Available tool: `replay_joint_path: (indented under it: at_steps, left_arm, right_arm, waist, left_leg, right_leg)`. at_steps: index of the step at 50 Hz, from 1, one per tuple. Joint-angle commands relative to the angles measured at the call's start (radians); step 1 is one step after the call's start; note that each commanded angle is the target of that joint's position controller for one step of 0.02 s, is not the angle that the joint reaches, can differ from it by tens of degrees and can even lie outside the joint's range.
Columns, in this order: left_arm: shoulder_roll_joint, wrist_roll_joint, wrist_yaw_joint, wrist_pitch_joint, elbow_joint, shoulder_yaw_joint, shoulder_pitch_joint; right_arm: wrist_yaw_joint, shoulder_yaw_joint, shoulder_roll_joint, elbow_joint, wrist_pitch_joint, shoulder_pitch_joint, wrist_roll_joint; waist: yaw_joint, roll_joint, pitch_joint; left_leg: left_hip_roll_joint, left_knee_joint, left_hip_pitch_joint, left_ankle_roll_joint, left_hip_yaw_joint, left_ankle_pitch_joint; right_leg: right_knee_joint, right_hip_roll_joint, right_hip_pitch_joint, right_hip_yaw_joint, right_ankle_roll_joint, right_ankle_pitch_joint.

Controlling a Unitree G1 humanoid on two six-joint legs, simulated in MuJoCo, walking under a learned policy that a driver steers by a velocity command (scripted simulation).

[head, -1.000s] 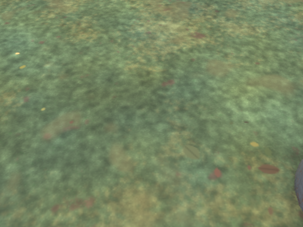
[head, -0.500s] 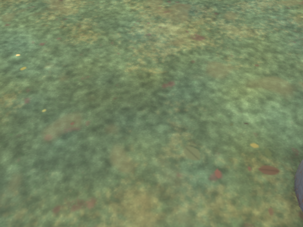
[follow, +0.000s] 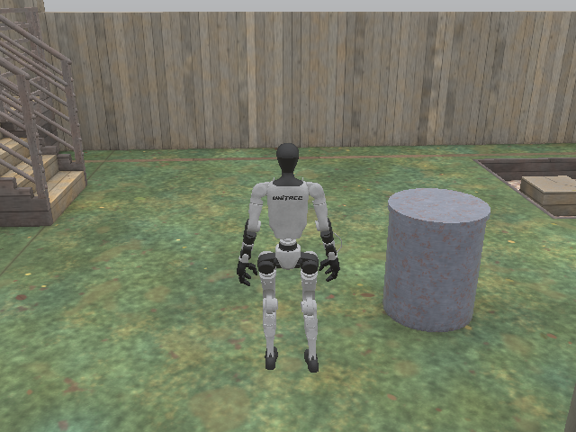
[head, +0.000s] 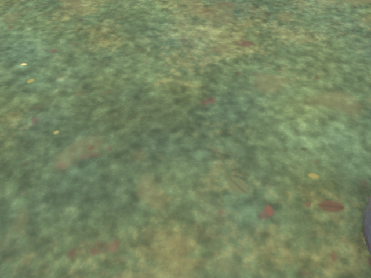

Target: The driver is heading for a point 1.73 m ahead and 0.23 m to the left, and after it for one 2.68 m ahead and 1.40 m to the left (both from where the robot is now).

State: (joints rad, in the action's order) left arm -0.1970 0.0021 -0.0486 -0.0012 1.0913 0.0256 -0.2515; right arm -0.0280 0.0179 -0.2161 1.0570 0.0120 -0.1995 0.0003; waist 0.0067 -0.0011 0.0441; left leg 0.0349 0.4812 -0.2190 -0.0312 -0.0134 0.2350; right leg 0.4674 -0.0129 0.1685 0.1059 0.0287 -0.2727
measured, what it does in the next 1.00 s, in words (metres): shifts its weight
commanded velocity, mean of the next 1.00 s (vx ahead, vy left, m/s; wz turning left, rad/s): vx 0.08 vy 0.00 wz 0.00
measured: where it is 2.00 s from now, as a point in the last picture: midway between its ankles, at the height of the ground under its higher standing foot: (200, 259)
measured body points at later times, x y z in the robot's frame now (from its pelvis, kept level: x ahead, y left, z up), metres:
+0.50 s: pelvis +0.00 +0.00 +0.00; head +0.01 +0.00 +0.45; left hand +0.00 +0.24 -0.16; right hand +0.03 -0.24 -0.15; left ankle +0.02 +0.10 -0.74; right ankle -0.01 -0.14 -0.74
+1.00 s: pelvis +0.06 -0.04 +0.00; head +0.06 -0.06 +0.45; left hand +0.02 +0.21 -0.14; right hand +0.08 -0.30 -0.16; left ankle +0.01 +0.09 -0.70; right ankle +0.02 -0.13 -0.74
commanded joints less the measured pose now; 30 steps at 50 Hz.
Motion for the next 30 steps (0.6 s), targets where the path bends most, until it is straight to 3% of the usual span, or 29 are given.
replay_joint_path:
  at_steps: [1,30]
  left_arm:
    - [-0.095,0.0,-0.003,-0.006,-0.013,0.013,-0.049]
    - [-0.074,-0.003,-0.005,-0.011,0.008,0.0,-0.107]
  right_arm:
    - [-0.003,0.016,-0.104,-0.024,0.006,-0.024,0.001]
    - [-0.008,0.01,-0.079,-0.001,0.003,-0.083,0.002]
  waist:
    - [0.001,-0.001,0.001]
    - [0.001,0.0,0.014]
  left_leg:
    - [-0.059,-0.102,0.024,-0.021,-0.059,-0.055]
    - [-0.053,-0.095,0.019,-0.021,-0.054,-0.061]
  right_leg:
    - [-0.071,0.012,0.058,-0.008,-0.022,0.121]
    - [-0.07,0.009,0.076,-0.02,-0.023,0.111]
Keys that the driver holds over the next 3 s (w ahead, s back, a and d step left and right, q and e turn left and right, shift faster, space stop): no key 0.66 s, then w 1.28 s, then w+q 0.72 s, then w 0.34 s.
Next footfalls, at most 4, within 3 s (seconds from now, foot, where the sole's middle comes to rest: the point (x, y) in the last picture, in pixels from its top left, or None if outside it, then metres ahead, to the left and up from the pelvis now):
1.38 left None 0.43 0.09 -0.78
1.92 right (229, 216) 0.75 -0.15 -0.78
2.50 left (167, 160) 1.03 0.11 -0.78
2.98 right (184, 105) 1.40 0.03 -0.78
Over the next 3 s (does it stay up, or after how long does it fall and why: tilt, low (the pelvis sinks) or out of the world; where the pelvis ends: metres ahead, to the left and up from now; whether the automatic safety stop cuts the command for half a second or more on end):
stays up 1.20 0.06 -0.02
